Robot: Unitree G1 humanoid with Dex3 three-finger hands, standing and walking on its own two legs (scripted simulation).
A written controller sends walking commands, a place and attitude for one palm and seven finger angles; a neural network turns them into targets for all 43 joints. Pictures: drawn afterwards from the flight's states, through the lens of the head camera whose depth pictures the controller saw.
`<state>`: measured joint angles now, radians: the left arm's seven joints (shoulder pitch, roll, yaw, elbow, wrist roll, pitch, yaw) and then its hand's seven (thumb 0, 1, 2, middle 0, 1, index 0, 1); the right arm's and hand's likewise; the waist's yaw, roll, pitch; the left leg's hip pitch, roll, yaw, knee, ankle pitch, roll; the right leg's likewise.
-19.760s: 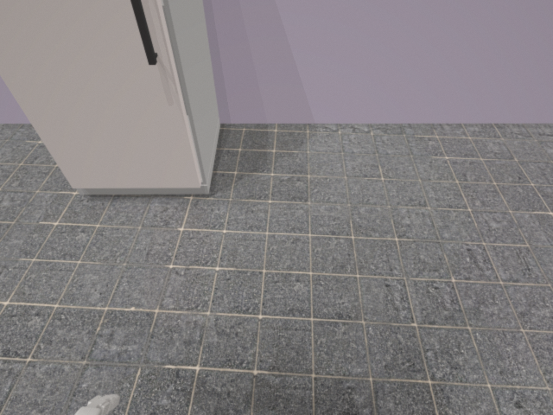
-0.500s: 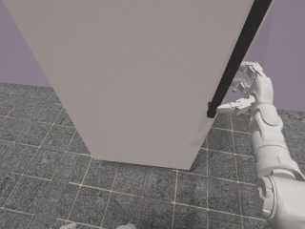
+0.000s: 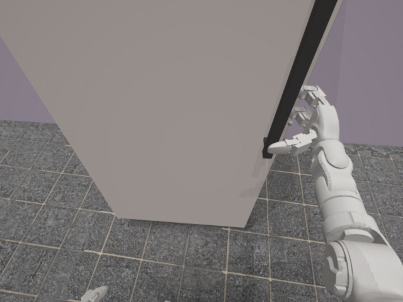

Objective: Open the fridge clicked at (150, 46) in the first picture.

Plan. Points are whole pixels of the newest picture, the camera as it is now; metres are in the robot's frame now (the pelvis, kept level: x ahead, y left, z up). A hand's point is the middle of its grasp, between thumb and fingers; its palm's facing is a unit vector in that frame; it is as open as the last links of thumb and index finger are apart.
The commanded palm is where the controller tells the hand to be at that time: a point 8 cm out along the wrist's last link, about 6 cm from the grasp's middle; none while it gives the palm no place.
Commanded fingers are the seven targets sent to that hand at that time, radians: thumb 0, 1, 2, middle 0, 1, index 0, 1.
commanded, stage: slide the fingers in behind the handle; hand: right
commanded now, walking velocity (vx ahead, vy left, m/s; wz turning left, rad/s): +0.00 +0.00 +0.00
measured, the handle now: (286, 92) +0.50 -0.10 +0.16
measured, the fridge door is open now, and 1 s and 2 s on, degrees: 0 0 0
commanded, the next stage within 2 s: grip the handle and tug to test in 0.94 s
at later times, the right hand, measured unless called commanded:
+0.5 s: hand (281, 121) +0.45 -0.10 +0.12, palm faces -0.05 +1.00 +0.02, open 13.9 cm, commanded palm +0.43 -0.15 +0.13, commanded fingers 0.00 0.50 -0.30 0.30 1.20 0.30 1.20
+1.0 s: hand (276, 121) +0.45 -0.09 +0.12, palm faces -0.06 +1.00 +0.00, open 13.9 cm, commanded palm +0.43 -0.14 +0.13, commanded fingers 0.00 0.50 -0.30 0.30 1.20 0.30 1.20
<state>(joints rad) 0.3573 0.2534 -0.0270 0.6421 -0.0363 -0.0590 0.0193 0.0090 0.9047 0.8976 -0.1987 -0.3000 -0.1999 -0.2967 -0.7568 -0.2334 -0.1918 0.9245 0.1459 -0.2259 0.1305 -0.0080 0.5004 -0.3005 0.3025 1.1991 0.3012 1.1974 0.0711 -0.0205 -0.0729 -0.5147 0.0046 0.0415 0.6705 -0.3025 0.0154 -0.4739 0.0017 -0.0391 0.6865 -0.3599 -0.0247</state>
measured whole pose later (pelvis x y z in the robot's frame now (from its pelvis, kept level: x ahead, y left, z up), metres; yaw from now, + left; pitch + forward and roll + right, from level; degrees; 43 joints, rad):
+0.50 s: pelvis +0.00 +0.01 +0.00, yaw +0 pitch +9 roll +0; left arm 0.36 0.25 -0.02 0.66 -0.03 -0.06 0.02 0.01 0.90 0.90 -0.20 -0.30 -0.20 -0.30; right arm -0.78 -0.21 -0.18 0.94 0.14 -0.23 0.08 -0.01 0.50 -0.30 0.31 1.20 0.31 1.21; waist 0.08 -0.02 -0.06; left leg -0.52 0.00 0.05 0.67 -0.30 0.02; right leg -0.48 0.00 -0.03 0.68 -0.35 -0.02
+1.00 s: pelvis +0.00 +0.01 +0.00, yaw +0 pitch +8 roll +0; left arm 0.35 0.25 -0.02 0.66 -0.03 -0.06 0.02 0.01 0.91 0.90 -0.20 -0.30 -0.20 -0.30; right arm -0.79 -0.20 -0.18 0.96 0.12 -0.25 0.07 -0.01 0.50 -0.30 0.32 1.21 0.32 1.21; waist 0.08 -0.02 -0.06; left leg -0.52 0.00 0.04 0.67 -0.29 0.03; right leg -0.47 0.00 -0.04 0.67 -0.35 -0.02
